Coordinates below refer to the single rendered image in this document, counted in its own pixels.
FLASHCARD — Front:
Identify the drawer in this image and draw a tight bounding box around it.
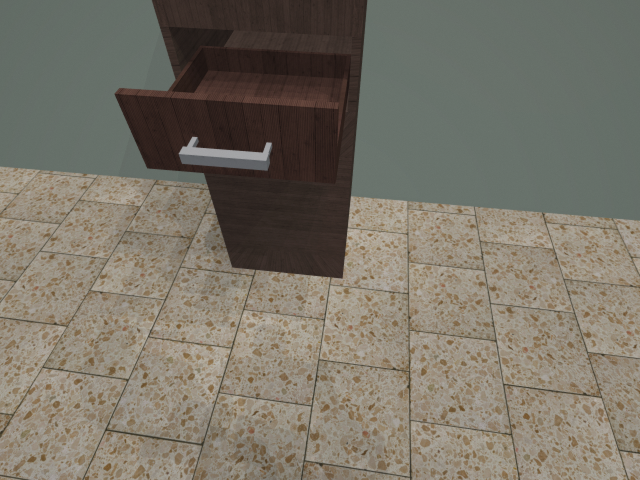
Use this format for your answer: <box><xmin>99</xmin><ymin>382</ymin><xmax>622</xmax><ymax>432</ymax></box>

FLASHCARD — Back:
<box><xmin>115</xmin><ymin>46</ymin><xmax>351</xmax><ymax>184</ymax></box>

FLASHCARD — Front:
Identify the handle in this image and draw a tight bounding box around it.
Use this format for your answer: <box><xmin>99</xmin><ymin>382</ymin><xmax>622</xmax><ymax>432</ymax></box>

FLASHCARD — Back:
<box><xmin>179</xmin><ymin>137</ymin><xmax>272</xmax><ymax>171</ymax></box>

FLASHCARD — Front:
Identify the cabinet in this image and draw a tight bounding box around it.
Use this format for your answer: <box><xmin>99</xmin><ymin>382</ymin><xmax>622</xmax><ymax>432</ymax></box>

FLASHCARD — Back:
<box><xmin>152</xmin><ymin>0</ymin><xmax>367</xmax><ymax>279</ymax></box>

